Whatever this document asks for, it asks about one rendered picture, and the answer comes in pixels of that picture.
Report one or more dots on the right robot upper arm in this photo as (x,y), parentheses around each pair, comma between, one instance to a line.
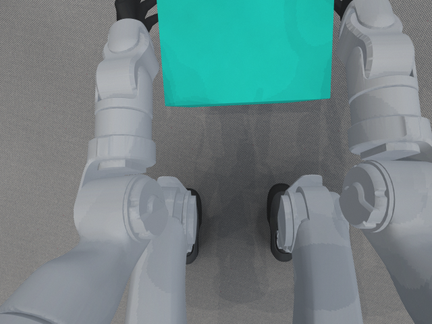
(391,202)

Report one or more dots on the robot right forearm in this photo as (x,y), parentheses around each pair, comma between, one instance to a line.
(382,85)

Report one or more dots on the carton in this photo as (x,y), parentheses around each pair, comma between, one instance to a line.
(245,52)

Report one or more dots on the robot left forearm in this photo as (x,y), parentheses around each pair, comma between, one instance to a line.
(123,108)

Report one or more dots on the left robot hand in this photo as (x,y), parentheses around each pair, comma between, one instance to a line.
(135,9)

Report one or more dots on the left robot upper arm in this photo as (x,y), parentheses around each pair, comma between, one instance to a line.
(115,218)

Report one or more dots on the robot right foot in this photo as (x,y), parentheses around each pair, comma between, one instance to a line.
(273,202)

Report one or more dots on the right robot hand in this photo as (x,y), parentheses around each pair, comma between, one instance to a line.
(340,7)

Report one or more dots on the robot left foot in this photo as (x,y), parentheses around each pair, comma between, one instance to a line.
(191,256)

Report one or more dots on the robot foot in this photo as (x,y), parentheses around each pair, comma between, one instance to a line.
(273,202)
(191,256)

